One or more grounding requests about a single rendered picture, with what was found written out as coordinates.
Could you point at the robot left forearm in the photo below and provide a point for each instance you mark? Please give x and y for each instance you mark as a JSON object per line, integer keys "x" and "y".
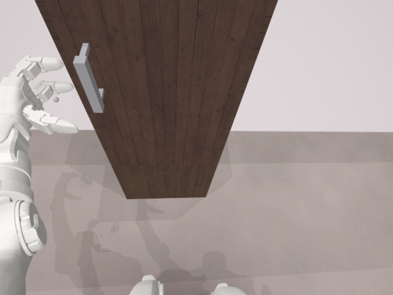
{"x": 15, "y": 165}

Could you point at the robot shin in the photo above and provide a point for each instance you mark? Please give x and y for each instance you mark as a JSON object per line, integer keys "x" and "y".
{"x": 148, "y": 277}
{"x": 221, "y": 285}

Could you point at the robot left shin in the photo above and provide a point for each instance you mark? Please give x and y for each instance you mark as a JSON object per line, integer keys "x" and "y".
{"x": 148, "y": 277}

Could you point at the left robot upper arm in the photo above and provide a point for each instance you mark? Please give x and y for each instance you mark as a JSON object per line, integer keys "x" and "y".
{"x": 22, "y": 233}

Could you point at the robot right shin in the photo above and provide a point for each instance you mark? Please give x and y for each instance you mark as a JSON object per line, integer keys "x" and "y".
{"x": 221, "y": 285}

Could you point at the handle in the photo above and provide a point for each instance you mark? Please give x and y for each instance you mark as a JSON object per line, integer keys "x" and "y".
{"x": 83, "y": 69}

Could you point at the left robot hand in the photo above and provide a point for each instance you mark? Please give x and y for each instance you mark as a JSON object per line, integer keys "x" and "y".
{"x": 16, "y": 95}

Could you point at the cupboard door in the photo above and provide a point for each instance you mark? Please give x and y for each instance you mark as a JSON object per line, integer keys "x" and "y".
{"x": 171, "y": 71}

